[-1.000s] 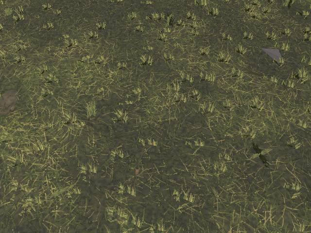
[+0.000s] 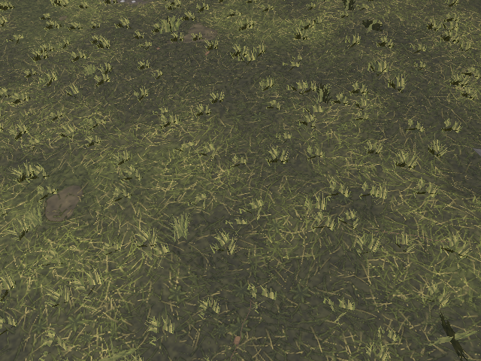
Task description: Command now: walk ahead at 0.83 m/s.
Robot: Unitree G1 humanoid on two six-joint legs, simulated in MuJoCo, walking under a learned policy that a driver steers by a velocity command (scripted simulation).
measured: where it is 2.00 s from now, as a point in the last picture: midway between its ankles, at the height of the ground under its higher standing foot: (383, 97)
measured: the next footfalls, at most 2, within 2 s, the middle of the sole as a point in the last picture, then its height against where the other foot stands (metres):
left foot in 0.34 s outside the picture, level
right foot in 0.80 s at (291, 263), level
